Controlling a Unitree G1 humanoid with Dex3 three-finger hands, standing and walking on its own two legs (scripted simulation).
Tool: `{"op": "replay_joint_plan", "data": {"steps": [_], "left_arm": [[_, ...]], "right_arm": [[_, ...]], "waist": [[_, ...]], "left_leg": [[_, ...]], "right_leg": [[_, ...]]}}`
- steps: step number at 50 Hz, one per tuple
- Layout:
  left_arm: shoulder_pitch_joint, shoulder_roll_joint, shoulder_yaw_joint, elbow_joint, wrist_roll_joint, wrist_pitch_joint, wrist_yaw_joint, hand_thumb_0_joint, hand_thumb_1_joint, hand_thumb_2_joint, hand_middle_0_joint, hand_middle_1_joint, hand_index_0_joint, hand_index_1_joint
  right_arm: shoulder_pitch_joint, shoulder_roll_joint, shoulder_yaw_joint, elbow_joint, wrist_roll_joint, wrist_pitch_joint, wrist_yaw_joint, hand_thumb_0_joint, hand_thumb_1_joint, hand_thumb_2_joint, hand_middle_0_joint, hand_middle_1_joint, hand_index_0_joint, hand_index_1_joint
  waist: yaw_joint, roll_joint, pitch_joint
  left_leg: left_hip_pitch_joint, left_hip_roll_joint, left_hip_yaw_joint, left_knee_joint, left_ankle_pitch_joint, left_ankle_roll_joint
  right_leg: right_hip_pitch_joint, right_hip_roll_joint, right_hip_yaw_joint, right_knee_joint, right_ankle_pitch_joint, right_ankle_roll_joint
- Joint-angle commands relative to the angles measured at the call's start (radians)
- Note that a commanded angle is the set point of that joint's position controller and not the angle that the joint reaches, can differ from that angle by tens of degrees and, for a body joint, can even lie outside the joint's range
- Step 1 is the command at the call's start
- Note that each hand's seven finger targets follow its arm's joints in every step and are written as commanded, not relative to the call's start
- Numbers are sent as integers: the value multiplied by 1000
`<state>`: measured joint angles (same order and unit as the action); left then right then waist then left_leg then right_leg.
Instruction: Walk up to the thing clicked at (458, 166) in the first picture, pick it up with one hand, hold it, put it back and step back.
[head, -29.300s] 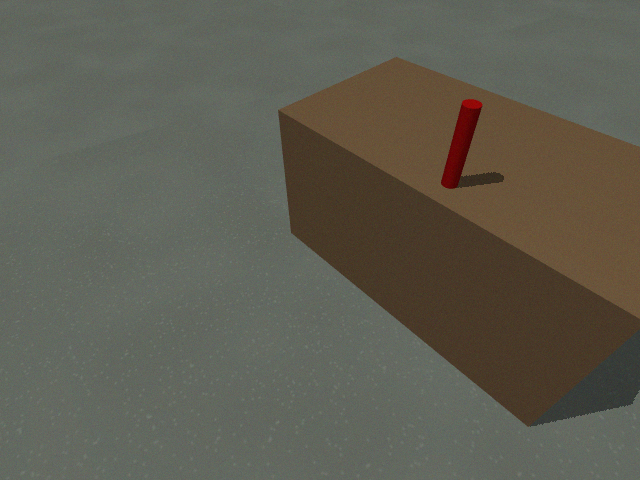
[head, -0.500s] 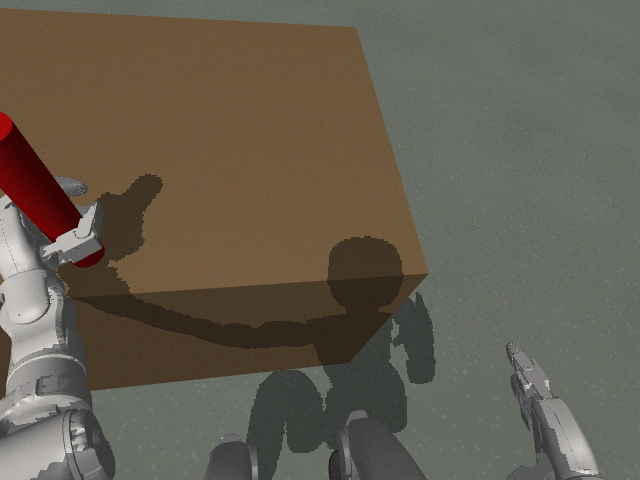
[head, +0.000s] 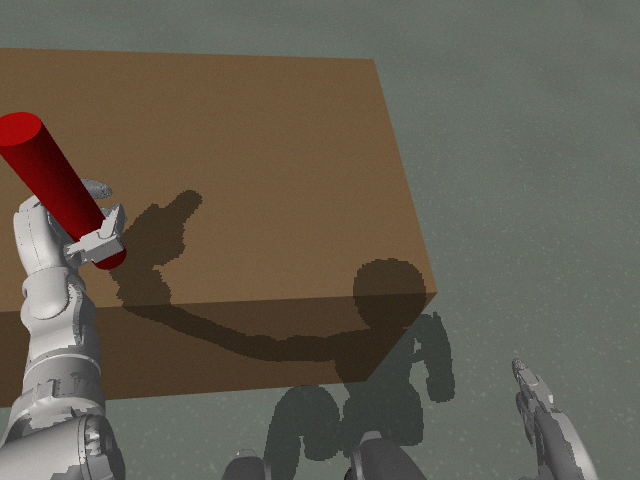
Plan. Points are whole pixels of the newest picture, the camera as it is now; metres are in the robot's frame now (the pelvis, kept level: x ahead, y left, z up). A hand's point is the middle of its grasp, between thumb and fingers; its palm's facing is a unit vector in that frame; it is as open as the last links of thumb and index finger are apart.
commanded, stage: settle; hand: left
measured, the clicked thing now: (72, 205) +0.45 +0.27 +0.08
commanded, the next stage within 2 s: hold in 0.10 s
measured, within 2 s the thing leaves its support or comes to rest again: neither
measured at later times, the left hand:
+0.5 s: hand (100, 209) +0.45 +0.24 +0.08, palm faces +0.33 -0.94 +0.00, open 5.5 cm
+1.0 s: hand (94, 211) +0.40 +0.22 +0.14, palm faces +0.31 -0.95 +0.02, open 5.5 cm
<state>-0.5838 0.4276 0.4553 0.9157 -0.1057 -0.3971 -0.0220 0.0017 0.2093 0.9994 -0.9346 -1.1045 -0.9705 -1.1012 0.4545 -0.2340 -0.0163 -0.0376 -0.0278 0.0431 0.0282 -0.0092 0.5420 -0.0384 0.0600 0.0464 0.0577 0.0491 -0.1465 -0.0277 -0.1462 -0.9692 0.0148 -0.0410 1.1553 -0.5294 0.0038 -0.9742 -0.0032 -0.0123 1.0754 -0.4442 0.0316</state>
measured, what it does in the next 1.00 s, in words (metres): stands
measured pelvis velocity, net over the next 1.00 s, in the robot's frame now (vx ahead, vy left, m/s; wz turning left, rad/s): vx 0.02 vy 0.00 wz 0.00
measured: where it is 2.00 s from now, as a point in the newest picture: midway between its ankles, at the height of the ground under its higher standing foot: outside the picture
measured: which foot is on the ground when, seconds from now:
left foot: down 0.00-1.00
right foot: down 0.00-1.00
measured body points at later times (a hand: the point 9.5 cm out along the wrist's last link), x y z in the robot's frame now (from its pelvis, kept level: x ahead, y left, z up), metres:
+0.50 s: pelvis +0.02 +0.00 +0.02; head +0.10 +0.03 +0.46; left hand +0.42 +0.29 +0.08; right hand +0.17 -0.26 +0.00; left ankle +0.01 +0.11 -0.65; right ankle +0.04 -0.14 -0.65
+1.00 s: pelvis +0.02 +0.00 +0.04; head +0.06 +0.00 +0.49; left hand +0.37 +0.27 +0.14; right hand +0.18 -0.26 +0.00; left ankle +0.01 +0.11 -0.65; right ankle +0.04 -0.14 -0.65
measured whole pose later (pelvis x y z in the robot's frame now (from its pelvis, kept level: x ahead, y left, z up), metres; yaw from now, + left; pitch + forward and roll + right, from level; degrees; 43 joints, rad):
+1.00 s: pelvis +0.02 +0.00 +0.04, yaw +0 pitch +10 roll -1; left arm -0.28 0.23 0.30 0.40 -0.16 -0.12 0.05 0.00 0.20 1.01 -0.94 -1.10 -0.97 -1.10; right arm 0.41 -0.20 -0.07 0.18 0.02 0.06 -0.04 -0.01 0.54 -0.04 0.06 0.05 0.06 0.05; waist -0.03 0.00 -0.13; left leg -0.60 0.00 -0.01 0.90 -0.47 0.00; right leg -0.63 -0.02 0.01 0.86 -0.40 0.03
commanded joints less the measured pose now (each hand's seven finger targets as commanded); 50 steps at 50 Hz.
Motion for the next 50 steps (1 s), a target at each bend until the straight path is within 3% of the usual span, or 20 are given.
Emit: {"op": "replay_joint_plan", "data": {"steps": [1, 5, 8, 9, 12, 13, 15, 17, 18, 20, 21, 24, 26, 28, 33, 34, 36, 38, 40, 50], "left_arm": [[-389, 245, 18, -252, -7, -75, 2, 0, 795, 1161, -1284, -1279, -1314, -1256], [-378, 240, 19, -246, -7, -66, 2, 0, 812, 1182, -1295, -1290, -1325, -1268], [-394, 230, 3, -274, -9, -64, 2, 0, 807, 1187, -1303, -1301, -1334, -1279], [-383, 248, 25, -269, -12, -62, 3, 0, 798, 1191, -1305, -1301, -1334, -1280], [-344, 211, 4, -250, -15, -50, -4, 0, 690, 1125, -1211, -1253, -1252, -1223], [-349, 223, 16, -280, -20, -51, 1, 0, 665, 1102, -1190, -1229, -1231, -1198], [-356, 207, 1, -313, -21, -46, 8, 0, 662, 1076, -1167, -1201, -1209, -1169], [-329, 193, -5, -339, -19, -36, 22, 0, 748, 1157, -1088, -1125, -1131, -1091], [-310, 179, -10, -331, -19, -28, 25, 0, 668, 1077, -1162, -1189, -1205, -1156], [-321, 167, -33, -391, -11, -21, 35, 0, 624, 1065, -1163, -1202, -1205, -1170], [-297, 175, -19, -393, -16, -18, 39, 0, 605, 1063, -1169, -1201, -1210, -1170], [-257, 141, -33, -445, -33, -5, 37, 0, 589, 1068, -1169, -1208, -1212, -1176], [-220, 153, -25, -476, -33, 8, 38, 0, 606, 1063, -1168, -1203, -1211, -1171], [-179, 109, -61, -523, -29, 30, 36, 0, 618, 1063, -1164, -1199, -1206, -1167], [-124, 74, -67, -596, -53, 84, 44, 0, 555, 1044, -1148, -1190, -1194, -1156], [-127, 44, -98, -610, -51, 95, 45, 0, 555, 1038, -1153, -1192, -1200, -1156], [-94, 56, -82, -627, -49, 119, 55, 0, 516, 1052, -1168, -1211, -1212, -1180], [-110, 33, -100, -673, -53, 132, 58, 0, 531, 1056, -1171, -1212, -1215, -1180], [-67, 14, -113, -689, -55, 149, 60, 0, 546, 1069, -1180, -1224, -1224, -1193], [-25, -11, -122, -810, -60, 215, 81, 0, 589, 1098, -1229, -1270, -1277, -1235]], "right_arm": [[38, -143, -102, -142, 2, -51, -22, 0, 560, -40, 50, 50, 50, 50], [24, -154, -110, -137, 1, -47, -22, 0, 561, -40, 50, 50, 50, 50], [16, -116, -76, -136, 3, -48, -20, 0, 562, -40, 50, 50, 50, 50], [2, -127, -91, -146, 7, -47, -22, 0, 562, -40, 50, 50, 50, 50], [22, -142, -103, -120, 6, -42, -24, 0, 552, -43, 50, 49, 50, 49], [10, -169, -136, -124, 7, -44, -26, 0, 549, -44, 50, 49, 50, 49], [25, -152, -122, -93, 6, -40, -23, 0, 550, -43, 50, 49, 50, 49], [3, -169, -150, -117, 10, -39, -27, 0, 470, -123, 130, 129, 130, 129], [-3, -159, -142, -107, 12, -39, -29, 0, 550, -43, 50, 49, 50, 50], [-3, -128, -113, -114, 14, -39, -28, 0, 549, -43, 50, 49, 50, 49], [-12, -137, -130, -111, 17, -37, -31, 0, 548, -43, 50, 49, 50, 49], [10, -115, -113, -67, 19, -32, -32, 0, 548, -42, 50, 49, 50, 49], [-1, -148, -152, -54, 22, -28, -37, 0, 551, -41, 50, 49, 50, 49], [-1, -129, -133, -86, 26, -23, -37, 0, 550, -42, 50, 49, 50, 49], [-3, -136, -151, -25, 35, -24, -53, 0, 551, -40, 50, 49, 50, 49], [-5, -100, -121, -11, 36, -24, -52, 0, 551, -40, 50, 49, 50, 49], [-21, -122, -143, -7, 41, -25, -59, 0, 543, -42, 50, 49, 50, 49], [-36, -96, -119, 4, 43, -26, -60, 0, 552, -40, 50, 49, 50, 49], [-17, -117, -147, 26, 45, -28, -69, 0, 549, -41, 50, 49, 50, 50], [-59, -95, -125, 59, 50, -40, -89, 0, 550, -39, 51, 50, 50, 50]], "waist": [[20, 174, -407], [26, 176, -414], [30, 184, -432], [35, 162, -431], [31, 161, -410], [33, 173, -425], [42, 186, -434], [45, 163, -430], [51, 157, -429], [59, 153, -432], [63, 153, -434], [76, 153, -426], [85, 169, -388], [80, 140, -397], [83, 101, -354], [88, 103, -320], [94, 84, -321], [99, 82, -275], [97, 93, -313], [119, 61, -243]], "left_leg": [[283, -7, 14, -185, 319, -13], [316, -2, 8, -186, 387, -21], [310, -9, 17, -189, 382, -14], [300, -12, 21, -192, 363, -10], [326, -4, 12, -208, 376, -17], [357, -1, 8, -212, 402, -22], [383, 1, 7, -211, 445, -22], [381, 1, 6, -228, 431, -22], [379, -3, 11, -230, 423, -20], [381, -4, 16, -241, 418, -17], [393, -4, 17, -245, 440, -20], [411, -5, 21, -248, 511, -18], [436, -4, 17, -274, 503, -27], [442, -4, 23, -286, 478, -20], [452, -6, 32, -307, 488, -13], [436, -9, 35, -313, 476, -10], [444, -10, 38, -325, 455, -6], [434, -15, 42, -345, 405, -7], [490, -11, 40, -354, 449, -11], [500, -16, 44, -406, 398, -9]], "right_leg": [[235, 20, -12, -116, 234, -52], [235, 22, -19, -114, 269, -55], [281, 17, -9, -120, 290, -53], [295, 15, -4, -129, 285, -50], [274, 18, -12, -132, 277, -53], [264, 22, -18, -133, 283, -55], [266, 22, -20, -133, 303, -55], [298, 22, -19, -143, 302, -55], [315, 20, -15, -149, 306, -53], [344, 19, -12, -160, 311, -51], [354, 20, -15, -159, 325, -51], [386, 18, -14, -167, 385, -49], [368, 20, -18, -178, 355, -52], [409, 18, -12, -196, 358, -50], [444, 16, -10, -221, 391, -44], [450, 16, -9, -228, 390, -42], [469, 13, -5, -243, 382, -39], [474, 12, -3, -259, 346, -39], [476, 14, -9, -261, 365, -40], [536, 11, -10, -314, 333, -36]]}}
